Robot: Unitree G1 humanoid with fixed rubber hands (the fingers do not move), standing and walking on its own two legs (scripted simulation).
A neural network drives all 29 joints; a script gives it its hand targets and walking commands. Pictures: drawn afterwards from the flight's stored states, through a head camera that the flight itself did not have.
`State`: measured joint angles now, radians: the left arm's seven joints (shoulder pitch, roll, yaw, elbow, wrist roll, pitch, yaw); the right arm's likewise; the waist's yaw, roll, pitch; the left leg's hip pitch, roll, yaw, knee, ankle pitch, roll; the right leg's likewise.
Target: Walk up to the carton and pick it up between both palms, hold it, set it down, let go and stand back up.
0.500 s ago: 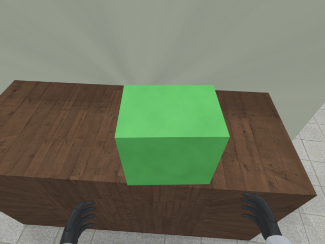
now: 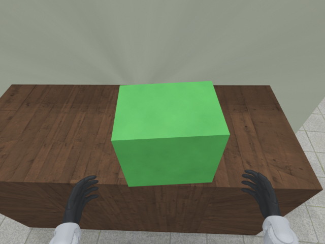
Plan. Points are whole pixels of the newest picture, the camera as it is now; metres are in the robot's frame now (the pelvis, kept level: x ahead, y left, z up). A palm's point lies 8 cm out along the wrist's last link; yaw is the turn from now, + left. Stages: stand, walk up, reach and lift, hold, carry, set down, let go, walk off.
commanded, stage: reach and lift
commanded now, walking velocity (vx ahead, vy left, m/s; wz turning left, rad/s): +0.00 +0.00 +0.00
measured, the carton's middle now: (168, 136) +0.41 +0.01 -0.01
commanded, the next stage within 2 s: none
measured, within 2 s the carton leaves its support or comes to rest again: neither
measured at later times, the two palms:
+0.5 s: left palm (78, 171) +0.28 +0.23 +0.04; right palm (270, 167) +0.28 -0.24 +0.04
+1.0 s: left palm (75, 128) +0.36 +0.23 +0.11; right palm (269, 126) +0.35 -0.24 +0.10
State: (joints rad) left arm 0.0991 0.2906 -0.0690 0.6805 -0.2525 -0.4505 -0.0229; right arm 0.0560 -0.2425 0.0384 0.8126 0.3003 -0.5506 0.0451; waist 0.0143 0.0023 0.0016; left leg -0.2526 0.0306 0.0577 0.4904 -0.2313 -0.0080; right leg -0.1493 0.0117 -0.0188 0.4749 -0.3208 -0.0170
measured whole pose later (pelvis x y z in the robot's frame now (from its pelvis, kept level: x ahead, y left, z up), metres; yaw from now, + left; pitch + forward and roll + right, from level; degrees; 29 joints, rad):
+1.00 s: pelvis +0.00 +0.00 +0.01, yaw -1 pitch +3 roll +0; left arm -0.40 0.34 0.10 0.40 -0.21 0.25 -0.03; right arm -0.42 -0.39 0.04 0.56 0.41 0.06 -0.04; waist 0.00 -0.01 -0.04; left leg -0.22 0.04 0.07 0.31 -0.13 -0.01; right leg -0.12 0.02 0.00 0.28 -0.21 -0.01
